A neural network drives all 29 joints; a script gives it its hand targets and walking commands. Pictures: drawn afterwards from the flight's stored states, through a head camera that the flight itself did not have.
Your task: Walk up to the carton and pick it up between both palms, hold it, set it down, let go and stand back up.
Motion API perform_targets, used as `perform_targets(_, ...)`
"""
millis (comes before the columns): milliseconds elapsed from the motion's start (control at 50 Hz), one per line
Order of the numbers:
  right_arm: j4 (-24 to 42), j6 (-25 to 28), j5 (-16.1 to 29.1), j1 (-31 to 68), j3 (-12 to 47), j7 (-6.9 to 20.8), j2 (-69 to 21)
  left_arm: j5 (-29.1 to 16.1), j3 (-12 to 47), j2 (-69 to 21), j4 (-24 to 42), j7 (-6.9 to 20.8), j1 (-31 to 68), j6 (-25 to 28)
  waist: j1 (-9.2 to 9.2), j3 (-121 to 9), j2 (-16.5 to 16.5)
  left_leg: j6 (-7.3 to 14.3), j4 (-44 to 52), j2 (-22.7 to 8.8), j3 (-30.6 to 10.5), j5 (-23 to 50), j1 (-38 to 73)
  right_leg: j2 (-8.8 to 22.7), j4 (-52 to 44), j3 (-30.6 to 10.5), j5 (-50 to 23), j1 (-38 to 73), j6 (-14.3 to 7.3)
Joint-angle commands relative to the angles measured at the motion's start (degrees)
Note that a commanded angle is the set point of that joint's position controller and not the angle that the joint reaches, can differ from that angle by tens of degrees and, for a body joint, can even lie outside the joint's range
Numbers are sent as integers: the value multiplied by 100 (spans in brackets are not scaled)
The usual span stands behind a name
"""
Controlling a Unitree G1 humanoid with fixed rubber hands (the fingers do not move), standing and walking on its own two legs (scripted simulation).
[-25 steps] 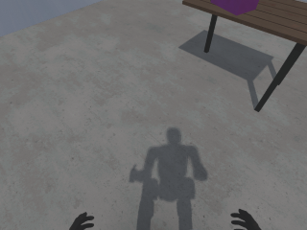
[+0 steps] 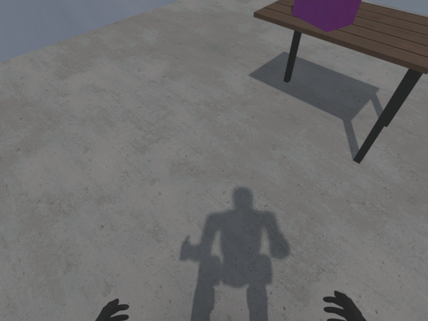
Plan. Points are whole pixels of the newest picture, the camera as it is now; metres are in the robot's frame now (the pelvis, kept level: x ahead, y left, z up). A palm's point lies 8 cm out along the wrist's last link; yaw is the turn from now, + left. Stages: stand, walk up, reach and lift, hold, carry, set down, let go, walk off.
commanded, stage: stand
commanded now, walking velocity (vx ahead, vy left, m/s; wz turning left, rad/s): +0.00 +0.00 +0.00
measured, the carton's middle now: out of the picture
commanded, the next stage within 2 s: walk up in 0.22 s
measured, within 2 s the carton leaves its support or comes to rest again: neither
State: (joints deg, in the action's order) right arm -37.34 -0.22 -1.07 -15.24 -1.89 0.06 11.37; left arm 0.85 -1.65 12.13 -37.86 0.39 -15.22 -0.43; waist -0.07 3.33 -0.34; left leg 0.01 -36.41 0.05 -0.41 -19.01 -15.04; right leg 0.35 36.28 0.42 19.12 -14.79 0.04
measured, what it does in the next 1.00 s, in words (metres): walks ahead, turning right: right foot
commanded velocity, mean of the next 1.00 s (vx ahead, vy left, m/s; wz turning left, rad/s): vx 0.00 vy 0.00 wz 0.00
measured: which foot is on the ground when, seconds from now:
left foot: down 0.00-0.74, up 0.76-1.00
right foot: down 0.00-0.46, up 0.48-0.72, down 0.74-1.00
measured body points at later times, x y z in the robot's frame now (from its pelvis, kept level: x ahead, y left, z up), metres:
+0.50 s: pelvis -0.01 +0.00 +0.00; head -0.01 +0.00 +0.45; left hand +0.09 +0.24 -0.12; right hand +0.09 -0.25 -0.11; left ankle +0.01 +0.12 -0.72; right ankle +0.00 -0.12 -0.71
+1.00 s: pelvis +0.12 -0.10 +0.00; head +0.09 -0.13 +0.44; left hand +0.18 +0.16 -0.11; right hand +0.18 -0.38 -0.13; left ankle +0.25 +0.00 -0.66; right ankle +0.08 -0.22 -0.72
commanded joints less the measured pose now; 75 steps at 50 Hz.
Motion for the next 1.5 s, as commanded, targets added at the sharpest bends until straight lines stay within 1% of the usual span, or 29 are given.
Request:
perform_targets(0,668,177,9,115,-243,-38,805,-8,-235,736,624,-38,124,186,6,-407,79,184,725,-431,-500,998,30,414,-730,-531,-1001,11,-212)
perform_targets(380,426,188,21,-85,-211,-41,830,-16,-215,792,425,-45,-43,192,5,-244,30,175,946,-415,-565,527,-50,438,-1008,-600,-420,-89,-216)
perform_targets(400,622,268,-381,-115,-503,56,1271,147,-409,1098,323,113,-655,192,2,-659,472,512,560,-590,-761,-2368,990,366,-445,-1251,2223,-1229,-573)
perform_targets(420,569,306,-417,-394,-614,62,1467,129,-405,1126,430,190,-286,169,382,-189,777,871,1106,-1049,-1456,-3364,1592,254,-38,-899,2361,-2758,-437)
perform_targets(440,366,353,-415,-864,-694,37,1734,166,-333,856,698,248,219,163,761,-33,1536,1451,2273,-2217,-2689,-4003,1812,-34,1555,47,1426,-3384,-180)
perform_targets(460,236,424,-390,-882,-647,-11,1719,308,-327,870,932,255,616,177,850,289,1133,1885,2657,-2960,-3371,-3517,1460,396,2408,-278,1123,-3772,-87)
perform_targets(500,90,578,-374,-534,-553,-77,1557,314,-454,1037,855,312,258,191,594,396,335,1756,2624,-2775,-2777,-2882,1132,765,2590,-510,655,-3514,-33)
perform_targets(580,87,606,-342,554,-540,-23,1644,83,-531,827,653,483,-485,207,101,94,1168,1220,2528,-2033,-767,-2435,-56,850,1838,-287,433,-1758,-57)
perform_targets(640,37,510,-344,829,-549,85,1659,-22,-580,829,423,479,-959,273,-99,98,1121,1061,1808,-1564,353,-2469,-822,595,833,493,99,-278,-165)
perform_targets(660,9,452,-325,918,-516,97,1662,-12,-639,885,290,436,-1325,304,-290,35,864,1011,1382,-1476,577,-2746,-1245,457,541,785,-324,477,-209)
perform_targets(700,-39,296,-329,658,-341,151,1164,-3,-813,1227,-95,243,-2332,341,-682,-238,-666,764,-737,-866,1108,-3060,-2005,-120,422,993,358,1703,-304)
perform_targets(720,102,240,-269,661,-209,238,802,54,-849,1496,-146,112,-2800,341,-978,-112,-1904,489,-2926,-374,1322,-2679,-2600,148,-332,-348,1631,1723,-587)
perform_targets(740,515,238,-200,801,-121,319,748,190,-677,1678,126,-20,-2646,379,-861,211,-2072,224,-4076,-170,610,-2045,-3518,1441,-2106,-3651,3710,1288,-1021)
perform_targets(760,734,201,-130,653,-144,340,1003,141,-740,2059,274,-101,-2001,370,-468,455,-1530,194,-4213,-401,-129,-1844,-3723,2426,-3370,-5788,5339,777,-1682)
perform_targets(780,723,186,-142,775,-161,330,1206,94,-746,2220,330,-180,-1579,374,-347,733,-1058,141,-4336,-660,-365,-1479,-3818,2672,-3707,-6173,5613,510,-1969)
perform_targets(820,477,230,-140,743,-223,316,1401,229,-613,1987,275,-260,-1352,433,-277,879,-585,8,-4092,-934,-330,-817,-3743,2419,-3019,-4839,4270,389,-1873)
perform_targets(860,307,255,-99,478,-279,374,1409,282,-479,1718,122,-262,-1080,503,-135,774,-688,-51,-3374,-950,-386,-356,-2963,1977,-2645,-3380,3038,-237,-1532)
perform_targets(920,277,129,-79,220,-268,485,1239,188,-414,1575,-4,-239,-790,617,35,676,-917,-136,-2878,-832,-237,489,-2406,1493,-2721,-2188,2353,-648,-1316)
perform_targets(1080,665,231,-114,939,-197,478,842,149,-432,1394,-237,-145,-1287,675,-342,616,-504,-73,-453,-633,75,1420,-1926,1241,-2319,-1254,885,117,-1213)
perform_targets(1140,602,343,-164,350,-264,384,835,207,-472,1437,-132,-126,-1196,578,-120,402,-610,45,-86,-503,280,1098,-721,1306,-1738,-1181,135,-15,-1123)
perform_targets(1180,317,450,-220,-947,-414,253,1129,262,-365,1206,-15,-105,-1096,490,504,-132,-101,194,16,-254,329,738,1022,967,111,-795,-609,-606,-845)
perform_targets(1200,178,502,-289,-1657,-501,171,1494,262,-209,787,64,-63,-1498,467,684,-821,821,343,95,-730,-356,-17,2109,455,1874,-380,-314,-1119,-602)
perform_targets(1220,255,516,-324,-1844,-562,93,2011,206,-44,329,305,-22,-1959,451,650,-1232,2047,657,1017,-2089,-2708,-1328,2588,-187,3530,-99,1372,-2102,-261)
perform_targets(1240,427,441,-200,-1398,-632,12,2374,155,-173,706,530,-86,-1875,362,506,-1198,1918,1149,2522,-2854,-4904,-2562,2194,-232,4097,-478,1485,-2585,-140)
perform_targets(1260,467,392,-87,-1010,-558,-39,2156,238,-260,1023,513,-110,-1492,288,436,-763,1215,1128,2898,-2830,-4915,-3307,1563,97,4519,-783,962,-2515,-148)
perform_targets(1320,433,357,-172,-410,-379,-44,1528,126,-290,920,332,-33,-1204,232,173,113,850,892,2134,-2012,-1709,-1192,362,550,3952,-569,102,-2242,-148)
perform_targets(1340,356,381,-177,-323,-319,5,1333,111,-295,837,303,7,-1286,236,97,112,979,924,2120,-1799,-1145,-828,98,564,3647,-555,103,-1956,-132)
perform_targets(1420,91,517,-166,-622,-237,55,1210,103,-273,736,370,102,-877,175,195,294,927,1291,2362,-1970,-703,-290,139,597,2971,-473,-144,-2170,-12)
perform_targets(1480,-4,522,-194,-770,-235,44,1285,72,-275,696,489,164,-477,211,328,393,823,1307,2443,-1944,-250,-143,508,592,1956,-357,-475,-2419,4)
